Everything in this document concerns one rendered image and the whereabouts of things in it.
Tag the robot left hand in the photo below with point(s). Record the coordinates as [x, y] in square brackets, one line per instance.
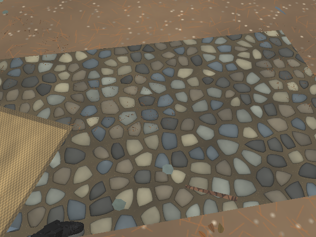
[60, 229]

